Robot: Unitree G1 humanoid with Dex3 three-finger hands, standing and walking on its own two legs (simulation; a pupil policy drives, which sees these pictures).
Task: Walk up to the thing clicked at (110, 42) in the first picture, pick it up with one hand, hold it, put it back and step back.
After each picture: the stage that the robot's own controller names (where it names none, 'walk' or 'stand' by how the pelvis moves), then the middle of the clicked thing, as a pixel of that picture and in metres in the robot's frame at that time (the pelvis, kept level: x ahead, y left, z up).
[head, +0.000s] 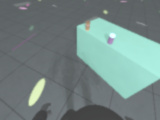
stand; (111, 39) +0.90 -0.22 -0.04
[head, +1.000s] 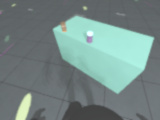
walk; (89, 37) +0.81 +0.08 -0.02
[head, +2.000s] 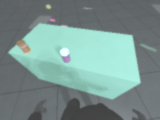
stand; (65, 55) +0.46 +0.23 +0.00
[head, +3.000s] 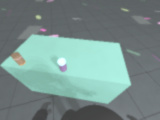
stand; (62, 65) +0.43 +0.25 -0.04
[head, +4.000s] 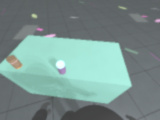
stand; (61, 67) +0.40 +0.24 -0.05
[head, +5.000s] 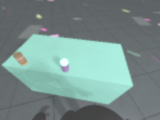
stand; (64, 65) +0.43 +0.22 -0.05
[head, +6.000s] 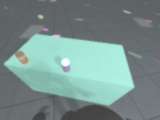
stand; (66, 65) +0.43 +0.21 -0.05
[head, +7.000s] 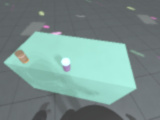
rise first; (66, 65) +0.42 +0.21 -0.05
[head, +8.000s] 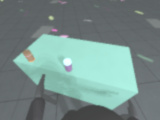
rise first; (68, 65) +0.43 +0.23 -0.04
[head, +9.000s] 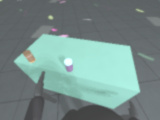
go down; (69, 65) +0.43 +0.22 -0.04
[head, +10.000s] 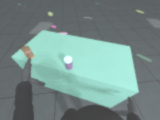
go down; (68, 63) +0.44 +0.21 -0.04
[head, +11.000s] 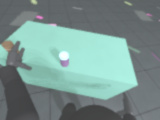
go down; (64, 59) +0.43 +0.20 +0.00
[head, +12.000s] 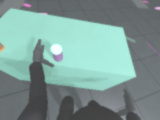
close in; (57, 53) +0.44 +0.21 +0.03
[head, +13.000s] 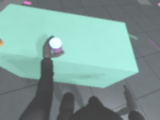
close; (56, 47) +0.46 +0.21 +0.06
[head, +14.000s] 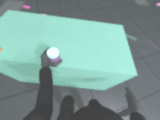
lift; (54, 57) +0.40 +0.22 +0.05
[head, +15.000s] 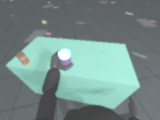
lift; (65, 59) +0.32 +0.16 +0.18
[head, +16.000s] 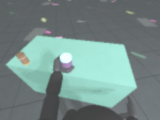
hold; (66, 63) +0.33 +0.16 +0.14
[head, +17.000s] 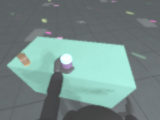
hold; (67, 64) +0.33 +0.16 +0.13
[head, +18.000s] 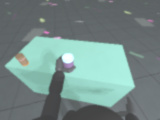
crouch; (68, 63) +0.34 +0.15 +0.12
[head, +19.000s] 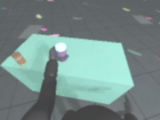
crouch; (61, 52) +0.41 +0.20 +0.14
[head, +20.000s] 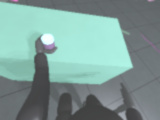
lower; (49, 44) +0.49 +0.23 +0.06
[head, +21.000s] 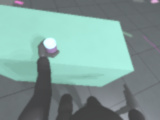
lower; (51, 48) +0.47 +0.22 +0.05
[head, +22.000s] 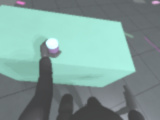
lower; (53, 48) +0.46 +0.22 +0.05
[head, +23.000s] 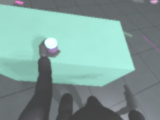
lower; (52, 48) +0.47 +0.22 +0.05
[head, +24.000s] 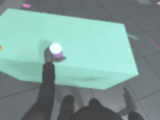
open; (57, 52) +0.44 +0.21 +0.05
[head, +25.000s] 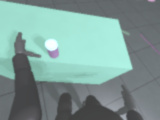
sink last; (52, 49) +0.45 +0.21 +0.05
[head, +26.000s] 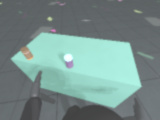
stand; (69, 61) +0.45 +0.21 +0.01
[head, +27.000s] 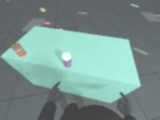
stand; (67, 60) +0.43 +0.20 +0.01
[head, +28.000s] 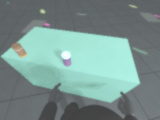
stand; (66, 59) +0.44 +0.21 +0.02
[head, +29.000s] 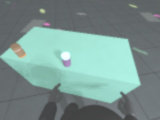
stand; (66, 59) +0.44 +0.21 +0.02
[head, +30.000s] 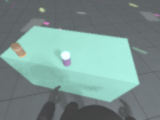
stand; (66, 59) +0.44 +0.21 +0.01
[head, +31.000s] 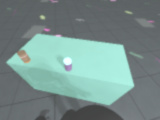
walk; (68, 64) +0.44 +0.20 -0.05
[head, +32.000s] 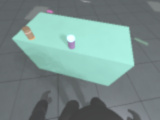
walk; (71, 42) +0.61 +0.19 -0.02
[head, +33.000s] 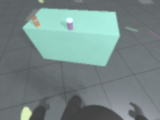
walk; (70, 24) +0.92 +0.30 -0.02
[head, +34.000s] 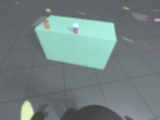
stand; (75, 28) +1.06 +0.25 -0.04
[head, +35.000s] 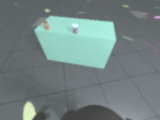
stand; (75, 29) +1.06 +0.25 -0.05
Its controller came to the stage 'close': yes
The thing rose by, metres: 0.19
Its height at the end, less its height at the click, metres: +0.00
